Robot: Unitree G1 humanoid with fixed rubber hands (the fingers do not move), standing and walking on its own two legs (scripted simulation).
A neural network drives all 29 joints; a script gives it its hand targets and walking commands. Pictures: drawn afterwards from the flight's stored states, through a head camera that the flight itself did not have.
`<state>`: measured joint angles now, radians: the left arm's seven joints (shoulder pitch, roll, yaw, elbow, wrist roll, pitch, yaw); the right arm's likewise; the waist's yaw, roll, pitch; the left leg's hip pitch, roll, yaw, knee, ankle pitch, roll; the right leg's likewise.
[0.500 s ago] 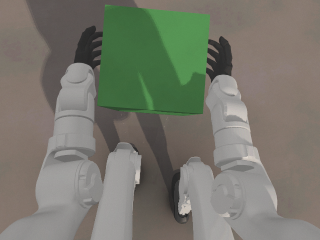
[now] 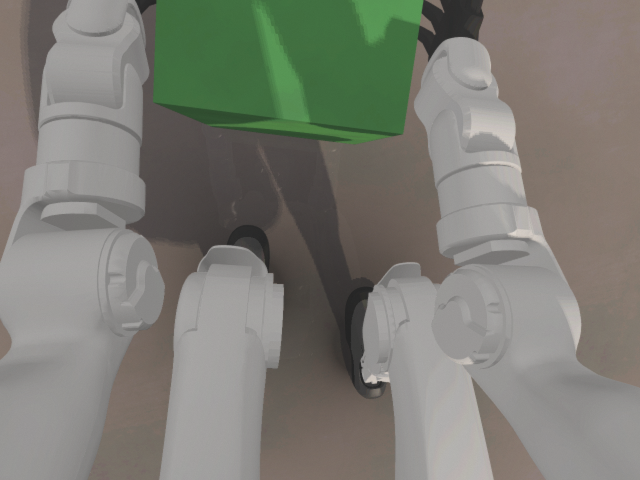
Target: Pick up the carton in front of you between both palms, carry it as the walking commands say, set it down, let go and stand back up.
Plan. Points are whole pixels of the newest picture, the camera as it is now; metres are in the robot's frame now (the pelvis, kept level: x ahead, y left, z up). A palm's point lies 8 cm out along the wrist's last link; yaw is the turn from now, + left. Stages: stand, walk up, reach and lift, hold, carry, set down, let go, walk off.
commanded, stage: set down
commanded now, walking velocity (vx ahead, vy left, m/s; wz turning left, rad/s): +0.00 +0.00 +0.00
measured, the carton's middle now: (292, 36) +0.53 +0.12 -0.23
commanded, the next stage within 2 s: none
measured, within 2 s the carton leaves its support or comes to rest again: rests again in 0.54 s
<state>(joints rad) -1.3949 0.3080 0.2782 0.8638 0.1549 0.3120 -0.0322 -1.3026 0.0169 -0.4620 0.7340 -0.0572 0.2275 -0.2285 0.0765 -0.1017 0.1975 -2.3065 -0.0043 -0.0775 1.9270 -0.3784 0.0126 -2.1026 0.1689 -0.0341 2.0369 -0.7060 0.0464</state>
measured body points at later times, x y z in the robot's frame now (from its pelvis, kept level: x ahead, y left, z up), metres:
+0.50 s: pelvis -0.01 +0.00 -0.04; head +0.36 +0.07 +0.20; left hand +0.53 +0.27 -0.22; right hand +0.55 -0.03 -0.21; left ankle +0.14 +0.12 -0.39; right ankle +0.07 -0.12 -0.39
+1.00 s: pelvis -0.02 +0.00 -0.05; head +0.35 +0.06 +0.18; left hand +0.53 +0.27 -0.23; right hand +0.55 -0.04 -0.23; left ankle +0.14 +0.12 -0.39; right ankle +0.07 -0.12 -0.39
